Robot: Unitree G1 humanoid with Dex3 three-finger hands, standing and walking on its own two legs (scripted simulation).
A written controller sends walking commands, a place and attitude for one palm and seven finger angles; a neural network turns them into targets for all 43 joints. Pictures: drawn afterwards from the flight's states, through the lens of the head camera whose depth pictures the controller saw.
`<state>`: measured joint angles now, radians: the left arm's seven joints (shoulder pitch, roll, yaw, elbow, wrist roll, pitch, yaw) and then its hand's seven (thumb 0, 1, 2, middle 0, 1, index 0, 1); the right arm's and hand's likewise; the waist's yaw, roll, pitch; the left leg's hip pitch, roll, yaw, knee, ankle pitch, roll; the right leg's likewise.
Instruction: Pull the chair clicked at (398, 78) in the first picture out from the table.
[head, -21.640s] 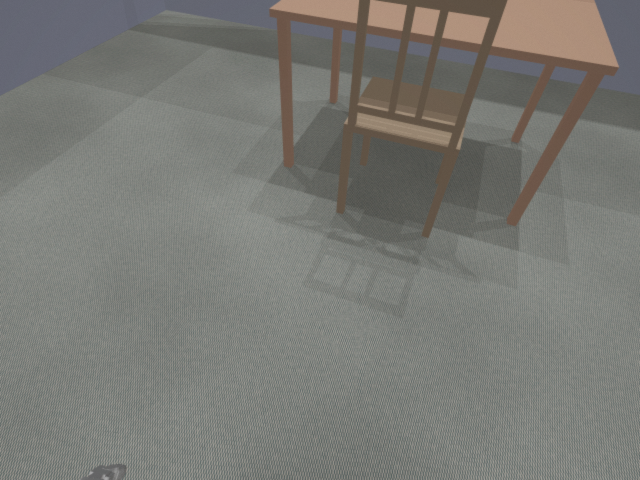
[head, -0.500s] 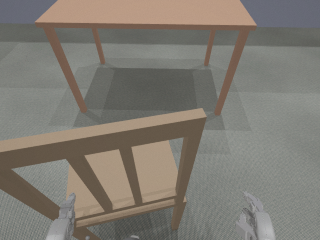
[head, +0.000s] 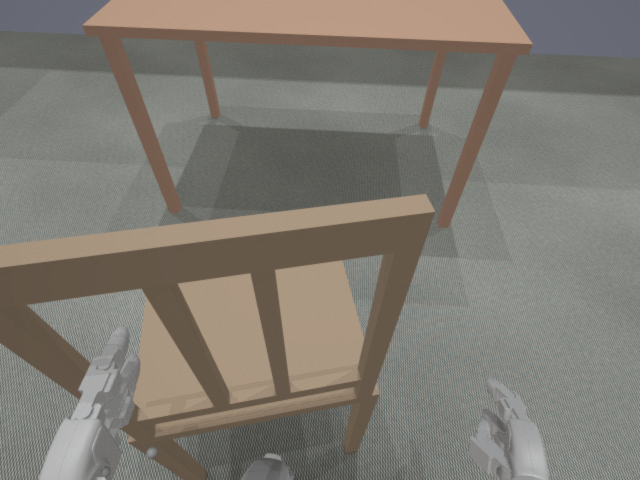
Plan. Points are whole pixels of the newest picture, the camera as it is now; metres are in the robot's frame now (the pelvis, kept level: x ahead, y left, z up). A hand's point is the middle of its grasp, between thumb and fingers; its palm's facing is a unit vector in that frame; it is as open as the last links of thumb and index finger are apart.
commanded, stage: draw the hand back to the body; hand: left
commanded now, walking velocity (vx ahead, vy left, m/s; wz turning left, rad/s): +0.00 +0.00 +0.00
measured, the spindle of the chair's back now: (197, 354) +0.26 +0.18 +0.02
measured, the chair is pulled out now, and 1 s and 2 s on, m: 0.68 0.68 0.68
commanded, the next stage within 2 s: step back with the hand held close in 1.32 s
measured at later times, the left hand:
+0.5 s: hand (101, 410) +0.17 +0.21 +0.12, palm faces +0.18 -0.91 -0.37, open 15.5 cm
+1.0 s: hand (76, 375) +0.19 +0.23 +0.14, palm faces +0.31 -0.84 -0.44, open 8.3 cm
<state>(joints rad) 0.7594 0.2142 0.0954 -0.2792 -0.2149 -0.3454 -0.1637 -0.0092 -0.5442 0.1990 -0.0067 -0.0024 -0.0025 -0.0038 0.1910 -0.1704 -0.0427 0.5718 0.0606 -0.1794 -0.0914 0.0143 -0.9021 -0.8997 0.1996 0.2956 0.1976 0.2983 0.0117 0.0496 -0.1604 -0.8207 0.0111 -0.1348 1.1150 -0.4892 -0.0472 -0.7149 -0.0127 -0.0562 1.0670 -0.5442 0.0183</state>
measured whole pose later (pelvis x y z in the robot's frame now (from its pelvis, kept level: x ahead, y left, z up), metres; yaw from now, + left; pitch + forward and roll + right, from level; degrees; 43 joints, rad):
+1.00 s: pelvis +0.04 -0.02 +0.07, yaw +0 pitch -5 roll +0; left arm 0.61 0.40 0.16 -0.38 -0.10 0.20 0.14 0.01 0.69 0.80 -0.34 -0.31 -0.25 -0.26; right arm 0.16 -0.22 0.07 0.65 0.03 -0.22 -0.13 0.01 -0.90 -0.90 0.20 0.30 0.20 0.30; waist 0.08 0.06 0.04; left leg -0.15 0.03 -0.10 0.53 -0.30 -0.06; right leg -0.07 -0.02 -0.05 0.52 -0.36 0.00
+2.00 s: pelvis -0.05 +0.00 +0.06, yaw +1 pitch -1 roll -3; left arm 0.75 0.64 0.34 -0.62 -0.09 0.01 0.09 0.02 0.89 0.90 -0.31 -0.34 -0.37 -0.34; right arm 0.14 -0.20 0.01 0.58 0.02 -0.12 -0.13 0.01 -0.90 -0.90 0.20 0.30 0.20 0.30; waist 0.02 0.00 0.17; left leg -0.43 0.05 -0.14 0.62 -0.19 -0.05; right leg -0.31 0.01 -0.07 0.55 -0.22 0.01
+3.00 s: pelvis -0.21 +0.01 +0.08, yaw +0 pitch -2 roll -1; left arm 0.58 0.40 0.40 -0.52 -0.04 -0.20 0.15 0.02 0.88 0.90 -0.22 -0.30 -0.21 -0.31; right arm 0.24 -0.20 -0.01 0.62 0.02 -0.15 -0.08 0.01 -0.90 -0.90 0.20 0.30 0.20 0.30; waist -0.01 -0.01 0.01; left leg -0.26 0.00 -0.05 0.51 -0.22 0.00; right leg -0.19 -0.03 -0.05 0.45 -0.22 0.03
